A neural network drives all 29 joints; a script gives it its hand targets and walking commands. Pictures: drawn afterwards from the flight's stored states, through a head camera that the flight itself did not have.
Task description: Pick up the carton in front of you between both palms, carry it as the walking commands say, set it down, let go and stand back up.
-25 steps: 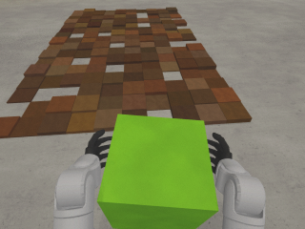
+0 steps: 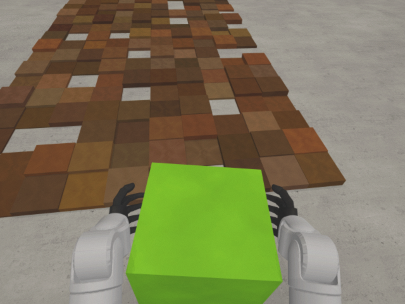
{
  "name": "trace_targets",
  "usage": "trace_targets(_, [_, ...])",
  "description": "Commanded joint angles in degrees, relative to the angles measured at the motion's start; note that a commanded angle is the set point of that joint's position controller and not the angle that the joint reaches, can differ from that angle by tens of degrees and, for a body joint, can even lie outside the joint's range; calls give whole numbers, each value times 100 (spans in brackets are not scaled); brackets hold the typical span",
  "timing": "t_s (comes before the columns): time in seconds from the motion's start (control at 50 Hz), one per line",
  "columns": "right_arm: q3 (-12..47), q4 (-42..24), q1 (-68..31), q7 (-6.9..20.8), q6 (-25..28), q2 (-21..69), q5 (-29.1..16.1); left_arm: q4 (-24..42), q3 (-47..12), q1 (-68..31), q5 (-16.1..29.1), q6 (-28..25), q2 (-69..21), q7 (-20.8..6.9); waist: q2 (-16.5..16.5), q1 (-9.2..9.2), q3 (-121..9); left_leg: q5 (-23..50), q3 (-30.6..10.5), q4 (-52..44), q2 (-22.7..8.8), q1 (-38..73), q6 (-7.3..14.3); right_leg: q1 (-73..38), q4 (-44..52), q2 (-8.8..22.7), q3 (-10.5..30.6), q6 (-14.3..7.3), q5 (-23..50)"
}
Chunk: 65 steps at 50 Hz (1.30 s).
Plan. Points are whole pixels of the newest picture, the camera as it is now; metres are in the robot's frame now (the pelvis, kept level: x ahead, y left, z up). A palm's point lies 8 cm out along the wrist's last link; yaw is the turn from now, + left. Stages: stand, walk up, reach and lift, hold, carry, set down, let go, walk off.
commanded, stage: carry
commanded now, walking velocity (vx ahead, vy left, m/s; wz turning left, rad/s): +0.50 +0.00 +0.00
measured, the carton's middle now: (201, 245) +0.25 +0.00 -0.01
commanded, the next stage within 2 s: none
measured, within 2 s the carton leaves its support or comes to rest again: neither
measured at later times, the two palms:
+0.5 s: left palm (155, 95) +0.61 +0.13 +0.10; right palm (265, 93) +0.64 -0.17 +0.09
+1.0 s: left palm (162, 24) +1.05 +0.16 +0.11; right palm (241, 26) +1.05 -0.14 +0.12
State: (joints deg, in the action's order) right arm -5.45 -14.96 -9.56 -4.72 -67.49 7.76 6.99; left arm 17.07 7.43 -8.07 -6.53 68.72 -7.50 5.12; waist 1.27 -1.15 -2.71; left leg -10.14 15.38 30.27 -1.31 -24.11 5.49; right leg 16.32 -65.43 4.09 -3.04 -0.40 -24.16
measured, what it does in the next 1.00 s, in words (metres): walks ahead: right foot, then left foot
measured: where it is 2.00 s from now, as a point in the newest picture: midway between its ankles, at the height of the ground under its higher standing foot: (198, 132)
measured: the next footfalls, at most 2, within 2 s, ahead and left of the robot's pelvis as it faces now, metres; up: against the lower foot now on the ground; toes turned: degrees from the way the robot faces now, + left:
right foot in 0.38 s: +0.45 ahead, -0.12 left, +0.00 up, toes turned -9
left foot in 0.84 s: +0.75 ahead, +0.09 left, +0.01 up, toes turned +11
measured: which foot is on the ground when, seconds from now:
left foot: down 0.00-0.40, up 0.42-0.82, down 0.84-1.00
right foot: up 0.00-0.36, down 0.38-0.88, up 0.90-1.00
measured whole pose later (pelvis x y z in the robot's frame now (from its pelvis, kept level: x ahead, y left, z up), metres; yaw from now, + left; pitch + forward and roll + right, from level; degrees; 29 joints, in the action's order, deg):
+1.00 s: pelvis +0.66 +0.01 +0.01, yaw +2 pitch +6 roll +0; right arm -12.5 4.6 -44.9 -9.2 -69.9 -0.4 1.2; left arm -3.9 13.2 -45.0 -1.4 72.0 2.6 8.4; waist 1.6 -3.5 5.4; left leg -18.8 10.1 32.6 0.0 -25.9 6.3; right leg 30.2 -73.7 1.2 -0.9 -2.5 -24.8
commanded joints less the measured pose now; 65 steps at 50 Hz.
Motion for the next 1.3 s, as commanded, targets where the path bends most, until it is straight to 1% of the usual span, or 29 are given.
trace_targets(0.0, [4219, -668, -2545, 1473, 113, 5778, -2477, 649, -4323, -2815, 2383, -168, -5554, -1586, -334, 4, -1950, 799, -2670, -1669, -1864, 2934, 352, 1910, -194, 372, 350, -133, 565])
trace_targets(0.14, [4285, -852, -2128, 1625, 165, 5421, -2598, 633, -4383, -2191, 2084, -376, -5529, -1369, -874, 11, -1483, 1254, -1274, -1977, -1389, 2850, 199, 1927, 2258, 126, -458, 102, 1416])
trace_targets(0.26, [4040, -1008, -2027, 1499, -50, 4778, -2396, 1058, -4391, -2458, 2269, -93, -4910, -1332, -995, -37, -810, 1929, -749, -1837, -1233, 2915, 81, 1672, 3442, -53, -898, -47, 2210])
trace_targets(0.3, [3976, -1021, -2141, 1445, -152, 4598, -2329, 1070, -4324, -2597, 2327, 37, -4687, -1354, -1038, -7, -801, 2503, -577, -1453, -1229, 2916, -35, 1153, 3635, -129, -1021, -156, 2164])
trace_targets(0.34, [3950, -1069, -2397, 1399, -262, 4421, -2321, 969, -4204, -2669, 2357, 140, -4526, -1369, -813, 142, -1255, 3108, -106, -19, -910, 2440, -270, -480, 3864, -590, -1448, -205, 1652])
trace_targets(0.36, [3933, -1085, -2604, 1379, -312, 4291, -2317, 930, -4140, -2773, 2348, 182, -4436, -1374, -441, 285, -1628, 2210, -125, 1106, -778, 1635, -418, -1648, 3872, -162, -906, -218, 1315])
trace_targets(0.38, [3995, -1180, -2907, 1349, -403, 4274, -2407, 759, -4025, -2933, 2272, 190, -4262, -1382, 1013, 369, -2144, 792, -297, 2973, -187, -13, -730, -2906, 4477, 1411, 1847, -1019, 203])
trace_targets(0.4, [4025, -1137, -3100, 1345, -440, 4250, -2429, 628, -4019, -2971, 2332, 203, -4363, -1379, 1774, 387, -2118, -1681, -818, 4124, 330, -1195, -722, -3228, 5280, 1976, 3419, -1461, 796])
trace_targets(0.42, [4014, -953, -3240, 1343, -429, 4417, -2453, 742, -4065, -3224, 2446, 218, -4436, -1381, 1245, 315, -2073, -1713, -1375, 4809, -50, -1526, -508, -3117, 5103, 1972, 2850, -1428, 1488])
trace_targets(0.46, [3977, -785, -3511, 1342, -356, 4661, -2478, 746, -4186, -3758, 2560, 172, -4736, -1381, 146, 239, -2001, -1124, -1577, 4463, -494, -1486, -335, -2425, 4885, 1679, 1772, -1095, 2424])
trace_targets(0.5, [4013, -566, -3815, 1301, -273, 4777, -2463, 682, -4285, -4279, 2644, 104, -4847, -1387, 241, 197, -2029, -681, -1457, 3770, -558, -1154, -332, -1966, 5028, 1448, 1058, -801, 2192])
trace_targets(0.54, [4031, -276, -4132, 1221, -184, 4767, -2436, 468, -4287, -4637, 2707, 45, -4739, -1394, 443, 230, -1994, -490, -1289, 3316, -481, -1188, -372, -1839, 5147, 1308, 670, -833, 2005])
trace_targets(0.64, [3809, 440, -5017, 1023, -132, 4557, -2485, -366, -4006, -5410, 2810, -13, -4422, -1309, 566, 303, -1611, 91, -917, 1758, -378, -1591, -465, -2002, 5156, 1012, 38, -966, 2463])
trace_targets(0.76, [3301, 1503, -5958, 1060, -134, 4820, -2618, -1393, -3497, -6324, 2746, -51, -4654, -1212, 727, 375, -1375, 676, -536, 392, -64, -1088, -182, -2326, 4544, 887, -324, -794, 3767])
trace_targets(0.8, [3128, 1703, -6391, 1087, -85, 4944, -2709, -1536, -3442, -6880, 2817, -100, -4835, -1176, 646, 123, -1646, 673, -308, 14, 222, -40, -67, -2187, 3624, 769, -655, -572, 4783])
trace_targets(0.82, [3021, 1780, -6571, 1091, -64, 4963, -2754, -1560, -3424, -7194, 2863, -114, -4895, -1144, 305, -137, -2051, 402, -74, -268, 465, 1199, -75, -1754, 2571, 511, -963, -384, 4578])
trace_targets(0.84, [2901, 1752, -6833, 1090, -41, 4894, -2769, -1520, -3360, -7556, 2911, -117, -4958, -1115, -486, -280, -2684, 177, -1289, -76, -500, 2798, 169, -578, 1161, 369, -780, -174, 3004])
trace_targets(0.86, [2795, 1814, -7012, 1056, -49, 4810, -2747, -1527, -3328, -7788, 2987, -66, -5166, -1077, -1761, -349, -3419, -526, -3878, -394, -1914, 4463, 1032, 1320, -408, -340, -382, 29, 725])
trace_targets(0.88, [2825, 1809, -7056, 1045, -50, 4980, -2899, -1359, -3310, -8011, 2988, -54, -5101, -1013, -2121, -510, -3286, -649, -4795, -1166, -2012, 4651, 1303, 2555, -1396, -703, -14, 2, -673])
trace_targets(0.92, [2857, 1233, -7805, 1019, -81, 5174, -3159, -1129, -3162, -8450, 3020, -22, -5233, -870, -1037, -440, -2936, 1307, -3812, -493, -1771, 4410, 1084, 3116, -1660, -334, 412, -252, -324])
trace_targets(0.96, [2895, 757, -8207, 966, -158, 5329, -3337, -987, -2922, -8400, 2892, 49, -5146, -742, -541, -338, -2963, 1593, -2976, -441, -1506, 4031, 740, 2928, -972, -92, 500, -280, 38])
trace_targets(1.06, [2850, 191, -8107, 856, -394, 5067, -3236, -684, -2688, -7983, 2343, 245, -4700, -542, -700, -371, -2978, 2168, -2279, -442, -1345, 4053, 812, 3005, 664, -173, 139, -118, 207])
trace_targets(1.14, [2935, 284, -7629, 921, -555, 4814, -2977, -659, -2768, -7603, 2022, 394, -4371, -568, -881, -389, -2647, 2999, -1345, -309, -796, 3645, 453, 1919, 2916, -505, -455, -59, 1856])
trace_targets(1.18, [2989, 417, -7577, 983, -600, 4741, -2904, -706, -2837, -7593, 2044, 474, -4326, -664, -1051, -237, -2590, 3781, -1103, 52, -751, 3439, 230, 1052, 3607, -712, -687, -197, 2355])
trace_targets(1.2, [3018, 495, -7622, 1009, -625, 4713, -2890, -784, -2860, -7576, 2070, 514, -4339, -723, -1086, 79, -2738, 4223, -861, 664, -705, 3202, 55, 194, 3909, -756, -769, -312, 2720])
trace_targets(1.22, [3080, 571, -7563, 1013, -643, 4672, -2821, -777, -2878, -7574, 2137, 552, -4342, -794, -856, 468, -2897, 3882, -713, 1521, -625, 2614, -113, -944, 4251, -621, -763, -347, 2953])
trace_targets(1.24, [3137, 657, -7720, 1018, -655, 4610, -2797, -796, -2899, -7603, 2224, 588, -4367, -874, -339, 815, -2920, 2265, -887, 2528, -464, 1446, -197, -2104, 3941, -131, -281, -219, 3036])
trace_targets(1.26, [3158, 835, -7661, 1022, -720, 4721, -2796, -924, -2889, -7793, 2350, 630, -4295, -940, 1107, 385, -3249, -1886, -1198, 3377, -6, -65, -320, -3638, 2909, 1085, 1275, -499, 5876])
trace_targets(1.28, [2960, 948, -7522, 981, -782, 4626, -2700, -1211, -2880, -7651, 2413, 682, -4221, -993, 1804, 473, -3793, -2301, -1508, 4871, 499, -1430, -377, -4555, 3542, 1713, 3065, -1536, 4234])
